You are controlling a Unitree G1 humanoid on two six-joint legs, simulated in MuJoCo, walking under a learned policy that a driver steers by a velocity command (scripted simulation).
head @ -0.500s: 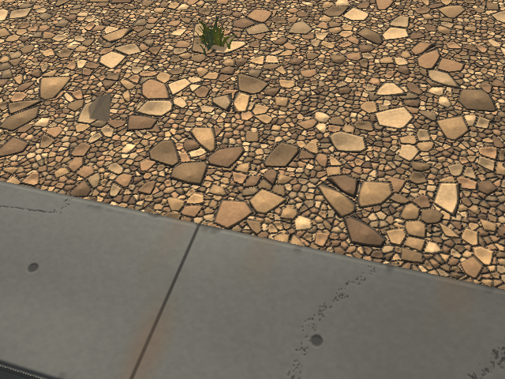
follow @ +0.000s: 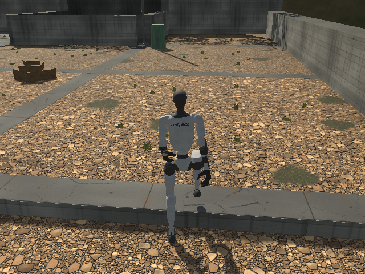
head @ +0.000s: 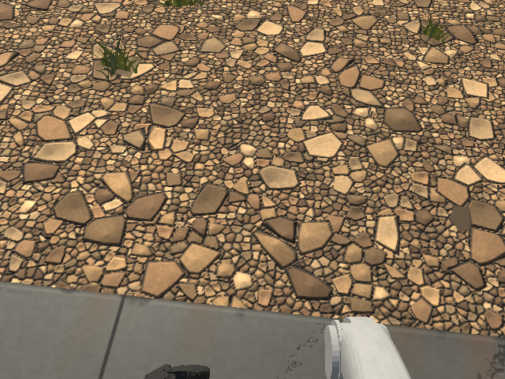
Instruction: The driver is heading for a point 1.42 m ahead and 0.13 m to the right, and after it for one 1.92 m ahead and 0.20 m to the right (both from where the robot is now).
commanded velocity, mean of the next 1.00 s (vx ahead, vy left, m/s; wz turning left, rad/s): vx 0.30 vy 0.00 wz -0.25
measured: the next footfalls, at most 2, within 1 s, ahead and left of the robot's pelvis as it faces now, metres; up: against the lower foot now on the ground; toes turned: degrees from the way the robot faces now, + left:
right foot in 0.10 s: +0.20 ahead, -0.10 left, +0.17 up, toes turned -6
left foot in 0.62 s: +0.53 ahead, +0.02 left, +0.17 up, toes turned -14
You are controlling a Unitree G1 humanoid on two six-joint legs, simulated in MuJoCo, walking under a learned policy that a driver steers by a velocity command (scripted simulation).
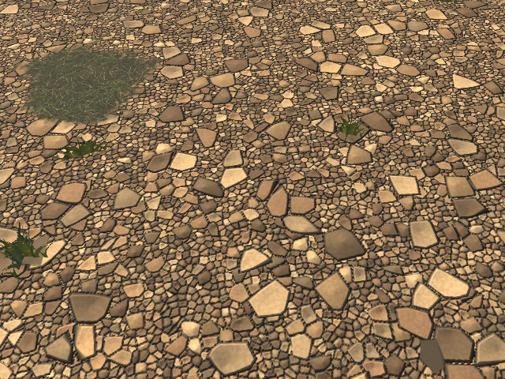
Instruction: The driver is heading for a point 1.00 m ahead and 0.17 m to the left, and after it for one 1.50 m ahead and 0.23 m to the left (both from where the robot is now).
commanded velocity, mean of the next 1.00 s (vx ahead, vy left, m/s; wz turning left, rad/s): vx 0.15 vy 0.00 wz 0.24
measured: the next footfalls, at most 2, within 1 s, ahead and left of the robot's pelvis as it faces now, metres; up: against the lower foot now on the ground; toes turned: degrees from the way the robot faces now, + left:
right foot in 0.98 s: +0.23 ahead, -0.11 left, +0.00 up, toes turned +18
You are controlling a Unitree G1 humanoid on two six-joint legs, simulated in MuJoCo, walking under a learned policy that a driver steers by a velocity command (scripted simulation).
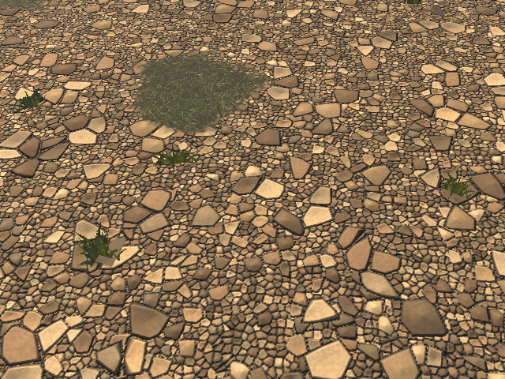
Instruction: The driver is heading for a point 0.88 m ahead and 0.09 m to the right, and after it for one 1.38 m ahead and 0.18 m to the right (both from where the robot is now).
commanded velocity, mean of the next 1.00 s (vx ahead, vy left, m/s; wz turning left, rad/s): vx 0.48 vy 0.00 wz -0.15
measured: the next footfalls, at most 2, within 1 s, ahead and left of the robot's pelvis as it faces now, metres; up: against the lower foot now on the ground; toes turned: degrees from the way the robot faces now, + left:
left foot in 0.46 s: +0.39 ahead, +0.13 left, +0.00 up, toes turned +2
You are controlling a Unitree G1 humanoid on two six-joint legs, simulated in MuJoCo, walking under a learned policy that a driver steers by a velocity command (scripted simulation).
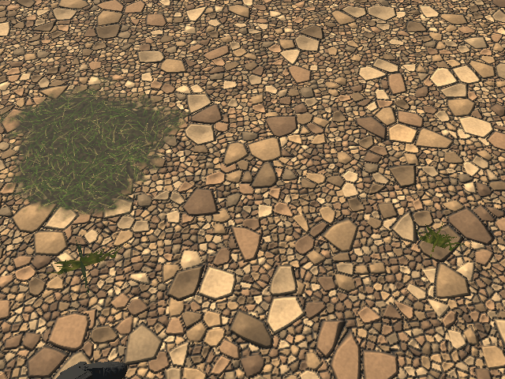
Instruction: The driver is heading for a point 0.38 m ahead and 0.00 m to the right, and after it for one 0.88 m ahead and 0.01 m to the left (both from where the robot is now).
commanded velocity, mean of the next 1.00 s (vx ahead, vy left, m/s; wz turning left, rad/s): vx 0.23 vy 0.00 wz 0.08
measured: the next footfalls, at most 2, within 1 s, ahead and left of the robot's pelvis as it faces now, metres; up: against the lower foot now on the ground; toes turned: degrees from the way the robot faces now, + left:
right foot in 0.02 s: +0.18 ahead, -0.09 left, +0.00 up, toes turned -3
left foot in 0.50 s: +0.47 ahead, +0.09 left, +0.00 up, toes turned +3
